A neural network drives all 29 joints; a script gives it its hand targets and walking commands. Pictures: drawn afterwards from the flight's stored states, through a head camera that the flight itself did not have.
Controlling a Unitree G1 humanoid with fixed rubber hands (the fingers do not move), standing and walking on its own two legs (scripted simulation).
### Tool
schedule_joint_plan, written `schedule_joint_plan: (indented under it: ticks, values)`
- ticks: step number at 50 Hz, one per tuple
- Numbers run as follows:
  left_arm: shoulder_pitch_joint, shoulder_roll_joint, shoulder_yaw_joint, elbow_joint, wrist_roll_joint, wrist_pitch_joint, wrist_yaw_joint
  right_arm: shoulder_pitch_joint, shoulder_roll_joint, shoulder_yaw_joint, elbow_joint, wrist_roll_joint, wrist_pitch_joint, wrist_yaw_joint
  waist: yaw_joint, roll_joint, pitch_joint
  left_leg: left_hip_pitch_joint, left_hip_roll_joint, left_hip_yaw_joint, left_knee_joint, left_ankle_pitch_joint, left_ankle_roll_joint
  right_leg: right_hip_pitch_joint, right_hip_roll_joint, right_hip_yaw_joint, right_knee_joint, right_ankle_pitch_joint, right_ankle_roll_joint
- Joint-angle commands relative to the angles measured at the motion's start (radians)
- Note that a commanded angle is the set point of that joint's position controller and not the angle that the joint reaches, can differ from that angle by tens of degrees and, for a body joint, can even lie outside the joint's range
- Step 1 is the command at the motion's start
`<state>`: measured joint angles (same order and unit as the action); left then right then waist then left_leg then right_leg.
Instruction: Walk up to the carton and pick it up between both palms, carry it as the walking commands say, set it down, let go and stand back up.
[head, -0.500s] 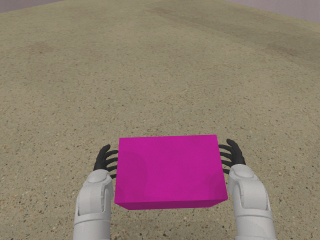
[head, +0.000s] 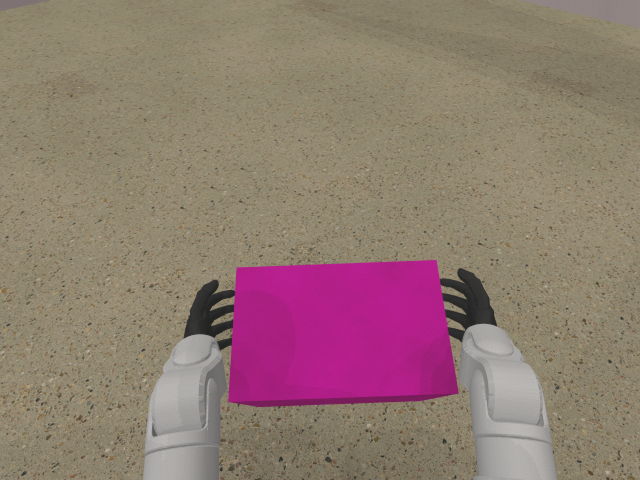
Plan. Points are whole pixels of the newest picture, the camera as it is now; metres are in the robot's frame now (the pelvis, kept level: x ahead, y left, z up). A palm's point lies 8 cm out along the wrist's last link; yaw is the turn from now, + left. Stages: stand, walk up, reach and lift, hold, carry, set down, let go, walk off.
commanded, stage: carry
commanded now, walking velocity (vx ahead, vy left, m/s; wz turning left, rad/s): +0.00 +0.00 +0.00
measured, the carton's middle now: (338, 341) +0.31 -0.01 -0.03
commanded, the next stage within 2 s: none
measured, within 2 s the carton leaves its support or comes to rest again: neither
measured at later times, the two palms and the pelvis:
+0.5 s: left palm (208, 339) +0.28 +0.16 +0.04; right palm (481, 332) +0.28 -0.17 +0.05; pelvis +0.00 +0.00 +0.00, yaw +0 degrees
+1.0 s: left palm (192, 332) +0.26 +0.16 +0.08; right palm (488, 324) +0.26 -0.17 +0.09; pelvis +0.02 +0.00 +0.00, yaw +0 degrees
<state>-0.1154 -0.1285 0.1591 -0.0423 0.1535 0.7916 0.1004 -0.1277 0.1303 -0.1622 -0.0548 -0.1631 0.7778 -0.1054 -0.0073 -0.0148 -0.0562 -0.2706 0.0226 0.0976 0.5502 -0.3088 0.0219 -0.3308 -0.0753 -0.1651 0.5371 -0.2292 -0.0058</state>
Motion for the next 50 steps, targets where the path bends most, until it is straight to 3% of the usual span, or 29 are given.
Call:
schedule_joint_plan:
  ticks: [1, 6, 8, 9, 11, 13, 17, 18, 20, 22, 23, 24, 26, 27, 30, 31, 33, 34, 36, 38, 39, 40, 41, 43, 44, 45, 47, 48, 50]
  values:
    - [-0.451, -0.675, -0.512, -0.08, -0.245, -0.022, -0.226, -0.397, 0.695, 0.536, -0.039, 0.25, -0.007, 0.231, 0.004, 0.016, -0.263, -0.004, 0.122, -0.099, -0.101, 0.241, 0.026, 0.187, -0.101, 0.096, -0.028, 0.225, -0.012]
    - [-0.484, -0.654, -0.459, 0.129, -0.184, -0.073, -0.26, -0.402, 0.658, 0.462, 0.15, 0.171, -0.057, 0.263, 0.003, 0.024, -0.234, 0.004, 0.128, -0.095, -0.124, 0.2, 0.01, 0.128, -0.098, 0.097, -0.039, 0.139, -0.008]
    - [-0.611, -0.761, -0.594, -0.235, -0.336, -0.081, -0.245, -0.476, 0.804, 0.594, -0.142, 0.315, -0.058, 0.248, -0.001, 0.033, -0.27, 0.006, 0.13, -0.098, -0.115, 0.204, 0.021, 0.162, -0.094, 0.095, -0.04, 0.14, -0.007]
    - [-0.499, -0.651, -0.447, 0.116, -0.182, -0.074, -0.256, -0.433, 0.662, 0.456, 0.162, 0.178, -0.061, 0.257, 0.002, 0.028, -0.238, -0.039, 0.133, -0.122, -0.148, 0.117, 0.028, 0.156, -0.086, 0.108, -0.047, 0.077, -0.002]
    - [-0.475, -0.596, -0.394, 0.231, -0.14, -0.106, -0.269, -0.405, 0.607, 0.418, 0.24, 0.128, -0.086, 0.268, 0.001, -0.054, -0.249, -0.036, 0.124, -0.101, -0.112, 0.11, 0.027, 0.171, -0.103, 0.105, -0.067, 0.103, 0.001]
    - [-0.556, -0.742, -0.566, -0.139, -0.291, -0.097, -0.252, -0.447, 0.758, 0.572, -0.085, 0.274, -0.071, 0.253, -0.002, 0.008, -0.259, 0.004, 0.121, -0.092, -0.112, 0.187, 0.018, 0.151, -0.117, 0.111, -0.049, 0.198, -0.008]
    - [-0.443, -0.608, -0.42, 0.129, -0.168, -0.098, -0.256, -0.401, 0.629, 0.464, 0.142, 0.181, -0.079, 0.259, 0.003, -0.019, -0.269, 0.004, 0.116, -0.091, -0.106, 0.19, 0.021, 0.166, -0.109, 0.11, -0.056, 0.203, -0.012]
    - [-0.453, -0.705, -0.537, -0.095, -0.26, -0.08, -0.244, -0.442, 0.726, 0.592, -0.103, 0.286, -0.066, 0.249, 0.002, 0.018, -0.264, 0.003, 0.125, -0.092, -0.101, 0.236, 0.023, 0.165, -0.109, 0.097, -0.047, 0.216, -0.011]
    - [-0.48, -0.679, -0.496, -0.013, -0.24, -0.068, -0.238, -0.42, 0.676, 0.5, 0.01, 0.232, -0.051, 0.237, 0.005, -0.005, -0.285, -0.006, 0.127, -0.106, -0.102, 0.227, 0.024, 0.176, -0.094, 0.097, -0.044, 0.177, -0.011]
    - [-0.462, -0.708, -0.556, -0.13, -0.278, -0.041, -0.228, -0.39, 0.72, 0.56, -0.092, 0.273, -0.023, 0.231, 0.003, -0.017, -0.344, 0.035, 0.12, -0.094, -0.054, 0.322, 0.028, 0.195, -0.099, 0.095, -0.018, 0.311, -0.018]
    - [-0.391, -0.627, -0.464, 0.093, -0.187, -0.039, -0.235, -0.309, 0.635, 0.469, 0.135, 0.183, -0.023, 0.241, 0.002, 0.007, -0.333, 0.023, 0.131, -0.095, -0.055, 0.384, 0.018, 0.212, -0.101, 0.092, -0.007, 0.349, -0.018]
    - [-0.472, -0.731, -0.593, -0.203, -0.299, -0.044, -0.224, -0.411, 0.74, 0.612, -0.181, 0.311, -0.028, 0.236, 0.003, 0.028, -0.333, 0.03, 0.121, -0.075, -0.036, 0.377, 0.009, 0.206, -0.113, 0.099, -0.002, 0.399, -0.02]
    - [-0.371, -0.623, -0.448, 0.106, -0.168, -0.034, -0.234, -0.325, 0.638, 0.479, 0.139, 0.194, -0.016, 0.246, 0.003, 0.023, -0.293, 0.004, 0.116, -0.088, -0.078, 0.313, 0.019, 0.194, -0.11, 0.102, -0.02, 0.321, -0.016]
    - [-0.485, -0.67, -0.527, -0.099, -0.251, -0.047, -0.231, -0.367, 0.707, 0.535, 0.0, 0.255, -0.02, 0.246, 0.002, 0.016, -0.283, 0.022, 0.114, -0.074, -0.063, 0.272, 0.005, 0.179, -0.109, 0.108, -0.034, 0.315, -0.021]
    - [-0.457, -0.679, -0.492, 0.048, -0.217, -0.054, -0.255, -0.37, 0.69, 0.503, 0.083, 0.207, -0.036, 0.256, 0.001, 0.003, -0.263, 0.006, 0.115, -0.085, -0.094, 0.233, 0.015, 0.171, -0.105, 0.107, -0.037, 0.235, -0.021]
    - [-0.486, -0.725, -0.531, -0.087, -0.271, -0.052, -0.244, -0.457, 0.735, 0.571, -0.085, 0.281, -0.034, 0.247, 0.003, -0.02, -0.24, -0.028, 0.113, -0.094, -0.108, 0.174, 0.016, 0.175, -0.102, 0.102, -0.06, 0.178, -0.018]
    - [-0.472, -0.578, -0.375, 0.281, -0.11, -0.092, -0.266, -0.352, 0.61, 0.391, 0.363, 0.102, -0.063, 0.272, -0.001, 0.018, -0.208, -0.039, 0.111, -0.079, -0.109, 0.118, 0.016, 0.148, -0.108, 0.11, -0.077, 0.119, -0.007]
    - [-0.486, -0.684, -0.478, 0.077, -0.2, -0.106, -0.268, -0.474, 0.679, 0.522, 0.046, 0.211, -0.087, 0.269, -0.001, -0.017, -0.218, -0.02, 0.109, -0.087, -0.103, 0.055, 0.017, 0.123, -0.108, 0.118, -0.098, 0.053, -0.013]
    - [-0.557, -0.727, -0.523, 0.006, -0.255, -0.118, -0.272, -0.491, 0.719, 0.534, -0.005, 0.233, -0.102, 0.262, -0.004, 0.016, -0.229, 0.003, 0.121, -0.076, -0.112, 0.118, 0.009, 0.122, -0.101, 0.116, -0.066, 0.081, -0.01]
    - [-0.513, -0.645, -0.474, 0.13, -0.184, -0.122, -0.273, -0.39, 0.676, 0.471, 0.192, 0.167, -0.099, 0.275, 0.0, 0.061, -0.265, -0.009, 0.116, -0.089, -0.108, 0.176, 0.014, 0.149, -0.103, 0.115, -0.051, 0.154, -0.009]
    - [-0.572, -0.746, -0.569, -0.167, -0.305, -0.114, -0.25, -0.484, 0.771, 0.593, -0.126, 0.303, -0.09, 0.251, 0.002, 0.02, -0.296, 0.01, 0.13, -0.086, -0.098, 0.215, 0.012, 0.179, -0.11, 0.11, -0.042, 0.202, -0.008]
    - [-0.548, -0.689, -0.517, -0.069, -0.266, -0.111, -0.248, -0.409, 0.721, 0.518, 0.019, 0.241, -0.083, 0.25, 0.001, 0.016, -0.31, 0.009, 0.128, -0.088, -0.088, 0.258, 0.011, 0.202, -0.099, 0.1, -0.032, 0.242, -0.004]
    - [-0.532, -0.744, -0.601, -0.221, -0.321, -0.076, -0.238, -0.414, 0.773, 0.593, -0.143, 0.303, -0.054, 0.238, 0.003, 0.002, -0.313, 0.014, 0.126, -0.099, -0.077, 0.298, 0.022, 0.189, -0.099, 0.101, -0.033, 0.255, -0.006]
    - [-0.402, -0.676, -0.51, 0.0, -0.228, -0.052, -0.24, -0.347, 0.687, 0.52, 0.015, 0.226, -0.041, 0.242, 0.006, 0.026, -0.323, 0.026, 0.099, -0.074, -0.09, 0.138, 0.034, 0.18, -0.084, 0.078, -0.014, 0.098, -0.015]
    - [-0.471, -0.883, -0.751, -0.351, -0.423, -0.006, -0.219, -0.443, 0.895, 0.771, -0.336, 0.432, 0.006, 0.222, 0.007, 0.031, -0.287, 0.014, 0.122, -0.084, -0.117, 0.058, 0.035, 0.194, -0.082, 0.056, -0.014, 0.013, -0.004]
    - [-0.494, -0.897, -0.772, -0.609, -0.461, 0.03, -0.204, -0.436, 0.915, 0.782, -0.544, 0.464, 0.052, 0.205, 0.007, 0.008, -0.256, -0.006, 0.12, -0.126, -0.149, -0.107, 0.061, 0.154, -0.071, 0.078, -0.055, -0.153, -0.008]
    - [-0.282, -0.806, -0.707, -0.335, -0.322, 0.162, -0.196, -0.247, 0.801, 0.726, -0.288, 0.346, 0.168, 0.202, 0.006, 0.09, -0.218, -0.001, 0.151, -0.181, -0.217, -0.2, 0.089, 0.098, -0.079, 0.109, -0.06, -0.271, -0.013]
    - [-0.34, -0.817, -0.737, -0.49, -0.384, 0.199, -0.183, -0.288, 0.822, 0.757, -0.405, 0.391, 0.213, 0.185, 0.009, -0.002, -0.196, -0.008, 0.146, -0.187, -0.221, -0.167, 0.086, 0.107, -0.083, 0.1, -0.078, -0.242, -0.012]
    - [-0.375, -0.81, -0.764, -0.486, -0.392, 0.264, -0.187, -0.27, 0.79, 0.72, -0.383, 0.354, 0.276, 0.182, 0.005, 0.078, -0.171, 0.034, 0.154, -0.172, -0.234, -0.083, 0.073, 0.108, -0.069, 0.076, -0.078, -0.163, -0.004]
